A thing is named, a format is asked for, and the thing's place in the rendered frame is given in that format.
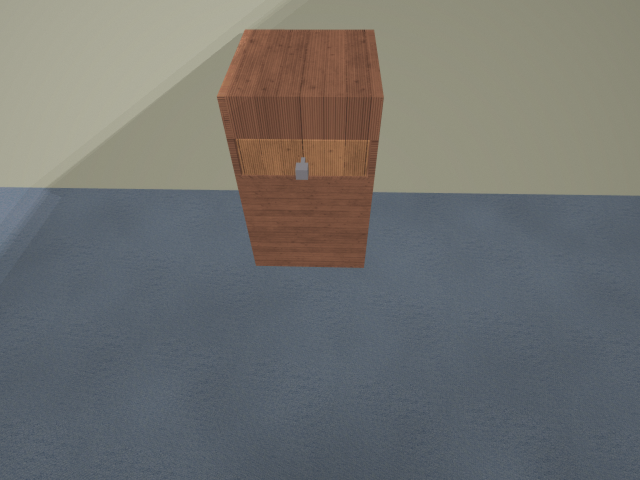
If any cabinet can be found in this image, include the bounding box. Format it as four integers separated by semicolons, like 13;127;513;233
217;30;384;268

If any handle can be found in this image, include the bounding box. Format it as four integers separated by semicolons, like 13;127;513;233
295;157;309;180

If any drawer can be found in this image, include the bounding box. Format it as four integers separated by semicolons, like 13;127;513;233
235;139;370;176

